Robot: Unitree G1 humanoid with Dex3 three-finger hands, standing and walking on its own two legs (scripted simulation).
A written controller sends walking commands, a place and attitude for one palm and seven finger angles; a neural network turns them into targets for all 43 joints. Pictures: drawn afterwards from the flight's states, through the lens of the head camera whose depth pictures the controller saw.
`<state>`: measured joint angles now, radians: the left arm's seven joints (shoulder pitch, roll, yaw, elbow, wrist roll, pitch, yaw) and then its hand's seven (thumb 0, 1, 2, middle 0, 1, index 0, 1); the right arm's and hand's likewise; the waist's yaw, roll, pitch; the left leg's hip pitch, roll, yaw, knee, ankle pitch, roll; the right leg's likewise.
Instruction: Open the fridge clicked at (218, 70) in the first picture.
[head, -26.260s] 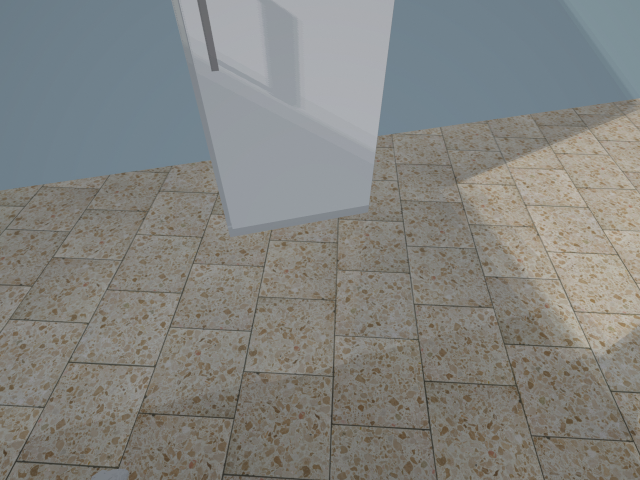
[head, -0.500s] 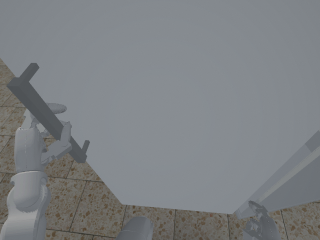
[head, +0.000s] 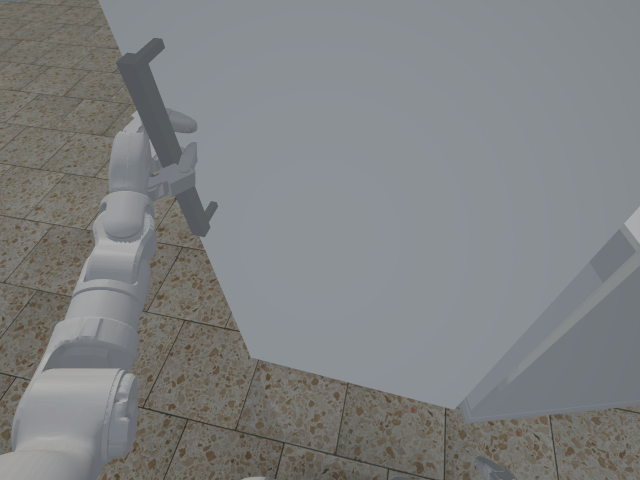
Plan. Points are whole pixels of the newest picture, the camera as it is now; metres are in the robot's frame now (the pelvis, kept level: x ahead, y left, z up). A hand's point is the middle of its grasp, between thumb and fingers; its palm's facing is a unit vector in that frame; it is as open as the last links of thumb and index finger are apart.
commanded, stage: stop walking and hold the door back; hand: left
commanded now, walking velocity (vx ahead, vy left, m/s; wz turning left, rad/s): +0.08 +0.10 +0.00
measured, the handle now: (181, 153) +0.46 +0.23 +0.15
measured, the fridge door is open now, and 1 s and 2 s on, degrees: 70 68 68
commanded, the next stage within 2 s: loosen the grip on the handle in 0.70 s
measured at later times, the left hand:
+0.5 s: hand (192, 158) +0.45 +0.21 +0.15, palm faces +0.13 -0.97 -0.18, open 5.7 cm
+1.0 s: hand (177, 161) +0.44 +0.22 +0.16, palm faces +0.11 -0.98 -0.16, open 7.4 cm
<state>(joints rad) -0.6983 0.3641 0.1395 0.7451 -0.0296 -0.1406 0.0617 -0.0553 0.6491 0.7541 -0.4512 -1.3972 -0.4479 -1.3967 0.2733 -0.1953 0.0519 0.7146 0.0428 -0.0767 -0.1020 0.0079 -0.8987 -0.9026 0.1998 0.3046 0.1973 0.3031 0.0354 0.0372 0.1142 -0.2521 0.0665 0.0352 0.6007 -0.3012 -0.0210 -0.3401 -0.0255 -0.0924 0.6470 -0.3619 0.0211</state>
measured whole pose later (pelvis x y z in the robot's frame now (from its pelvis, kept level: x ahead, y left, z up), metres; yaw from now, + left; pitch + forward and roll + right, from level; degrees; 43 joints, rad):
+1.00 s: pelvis +0.00 +0.05 +0.00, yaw -5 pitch +1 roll +0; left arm -0.59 0.36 0.27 0.72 -0.01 -0.23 -0.04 -0.03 0.37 0.65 -0.46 -1.41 -0.44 -1.40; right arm 0.27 -0.25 0.01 0.67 0.01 -0.14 -0.02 0.01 -0.90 -0.90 0.20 0.31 0.20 0.30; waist -0.03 -0.02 -0.03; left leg -0.36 0.04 0.08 0.58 -0.24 0.01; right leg -0.36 -0.05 -0.03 0.58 -0.24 0.02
